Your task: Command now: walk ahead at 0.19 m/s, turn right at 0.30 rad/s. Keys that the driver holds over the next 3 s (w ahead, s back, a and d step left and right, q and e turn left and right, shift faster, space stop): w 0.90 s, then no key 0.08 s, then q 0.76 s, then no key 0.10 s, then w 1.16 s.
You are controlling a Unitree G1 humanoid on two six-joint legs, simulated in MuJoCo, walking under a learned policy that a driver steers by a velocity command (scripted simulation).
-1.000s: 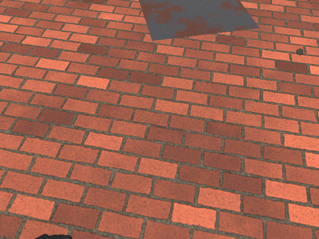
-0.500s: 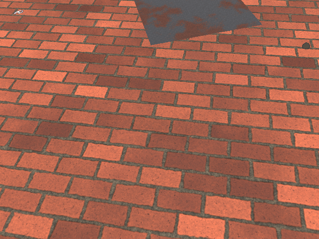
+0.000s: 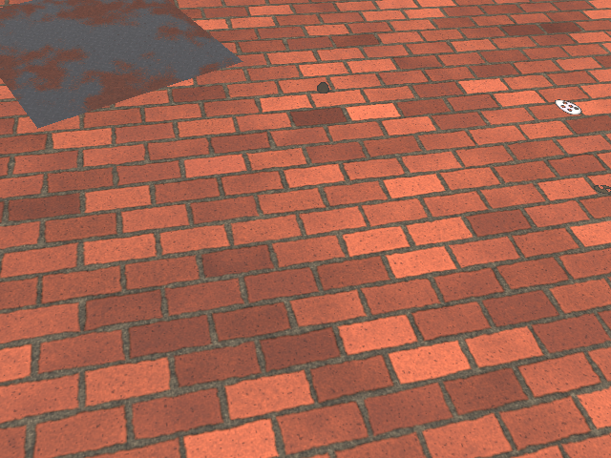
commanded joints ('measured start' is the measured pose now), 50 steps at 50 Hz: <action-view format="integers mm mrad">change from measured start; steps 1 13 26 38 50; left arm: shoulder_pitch -81 285 347 203 131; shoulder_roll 54 196 72 88 45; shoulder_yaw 8 -6 19 3 -9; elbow -111 24 237 250 263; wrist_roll -4 -16 -31 3 -9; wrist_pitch -19 -176 -227 -157 -191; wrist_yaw -7 54 48 9 8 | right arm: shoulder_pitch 49 -400 -434 -96 59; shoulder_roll -177 -33 -96 -148 -121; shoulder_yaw -60 -32 -34 -51 -50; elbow -43 -230 -55 128 279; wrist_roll -1 4 14 6 30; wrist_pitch -22 -29 2 -49 -42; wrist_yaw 1 59 116 33 47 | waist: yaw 0 161 132 73 123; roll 206 -233 10 84 77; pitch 14 327 82 53 18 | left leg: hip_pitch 216 -748 -21 225 156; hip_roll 266 -149 -44 310 51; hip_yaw -392 -373 -91 -556 -163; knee -269 744 -122 -314 12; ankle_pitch -326 -244 568 171 572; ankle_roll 210 64 -21 306 61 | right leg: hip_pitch -210 423 735 94 685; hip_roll -40 -429 -188 -210 -101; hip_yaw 23 772 115 -10 -134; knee -74 -1575 -1518 -611 -1260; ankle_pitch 11 -450 112 -91 341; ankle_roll -19 -228 -203 -60 -148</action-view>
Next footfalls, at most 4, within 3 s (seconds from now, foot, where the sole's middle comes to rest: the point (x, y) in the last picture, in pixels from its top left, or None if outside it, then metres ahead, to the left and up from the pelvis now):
0.18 right None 0.02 -0.17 -0.68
0.62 left None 0.33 0.00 -0.77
1.02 right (381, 442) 0.57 -0.23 -0.77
1.56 left None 0.51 -0.04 -0.77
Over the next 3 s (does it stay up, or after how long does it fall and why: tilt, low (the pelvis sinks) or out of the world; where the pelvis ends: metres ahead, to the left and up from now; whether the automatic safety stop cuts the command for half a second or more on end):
stays up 0.91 0.09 -0.01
